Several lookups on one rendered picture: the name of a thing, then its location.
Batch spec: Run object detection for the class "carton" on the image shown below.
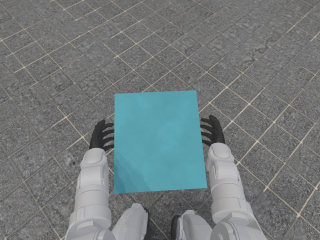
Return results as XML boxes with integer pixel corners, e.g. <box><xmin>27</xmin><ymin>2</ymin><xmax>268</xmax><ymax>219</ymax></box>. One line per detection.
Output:
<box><xmin>113</xmin><ymin>90</ymin><xmax>208</xmax><ymax>194</ymax></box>

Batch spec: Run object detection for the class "left robot upper arm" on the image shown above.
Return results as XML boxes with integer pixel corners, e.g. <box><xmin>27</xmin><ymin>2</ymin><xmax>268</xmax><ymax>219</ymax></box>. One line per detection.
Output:
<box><xmin>69</xmin><ymin>228</ymin><xmax>116</xmax><ymax>240</ymax></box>

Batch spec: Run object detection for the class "robot left forearm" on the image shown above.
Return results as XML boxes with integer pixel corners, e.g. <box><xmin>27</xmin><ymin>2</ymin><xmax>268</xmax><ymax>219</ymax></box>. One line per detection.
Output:
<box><xmin>64</xmin><ymin>148</ymin><xmax>112</xmax><ymax>240</ymax></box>

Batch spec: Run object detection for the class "robot right hand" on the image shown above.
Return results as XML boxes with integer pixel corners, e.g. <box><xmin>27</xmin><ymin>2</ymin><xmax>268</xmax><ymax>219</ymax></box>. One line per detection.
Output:
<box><xmin>200</xmin><ymin>114</ymin><xmax>226</xmax><ymax>147</ymax></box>

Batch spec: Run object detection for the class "right robot upper arm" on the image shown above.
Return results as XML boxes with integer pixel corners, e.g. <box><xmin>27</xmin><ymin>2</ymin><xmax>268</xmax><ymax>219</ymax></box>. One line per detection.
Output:
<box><xmin>210</xmin><ymin>220</ymin><xmax>267</xmax><ymax>240</ymax></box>

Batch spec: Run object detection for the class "right robot thigh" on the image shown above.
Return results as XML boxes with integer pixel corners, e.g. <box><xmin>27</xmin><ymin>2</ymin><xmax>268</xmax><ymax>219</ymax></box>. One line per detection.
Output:
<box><xmin>177</xmin><ymin>214</ymin><xmax>212</xmax><ymax>240</ymax></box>

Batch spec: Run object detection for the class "robot right forearm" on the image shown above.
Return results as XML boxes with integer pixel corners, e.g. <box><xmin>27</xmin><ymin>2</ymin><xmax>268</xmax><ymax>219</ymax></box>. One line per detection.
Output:
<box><xmin>206</xmin><ymin>142</ymin><xmax>264</xmax><ymax>234</ymax></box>

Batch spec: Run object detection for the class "robot left hand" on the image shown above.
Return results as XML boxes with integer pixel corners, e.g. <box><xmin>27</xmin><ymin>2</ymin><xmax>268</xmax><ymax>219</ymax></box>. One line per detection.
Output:
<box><xmin>89</xmin><ymin>119</ymin><xmax>115</xmax><ymax>152</ymax></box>

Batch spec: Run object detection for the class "robot thigh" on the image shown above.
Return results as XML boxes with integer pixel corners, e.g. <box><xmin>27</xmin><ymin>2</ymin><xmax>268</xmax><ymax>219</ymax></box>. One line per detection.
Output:
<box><xmin>111</xmin><ymin>207</ymin><xmax>148</xmax><ymax>240</ymax></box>
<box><xmin>177</xmin><ymin>214</ymin><xmax>212</xmax><ymax>240</ymax></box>

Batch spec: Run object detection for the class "left robot thigh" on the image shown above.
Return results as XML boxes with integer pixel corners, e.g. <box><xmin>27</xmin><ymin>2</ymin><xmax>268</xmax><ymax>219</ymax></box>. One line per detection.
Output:
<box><xmin>111</xmin><ymin>207</ymin><xmax>148</xmax><ymax>240</ymax></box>

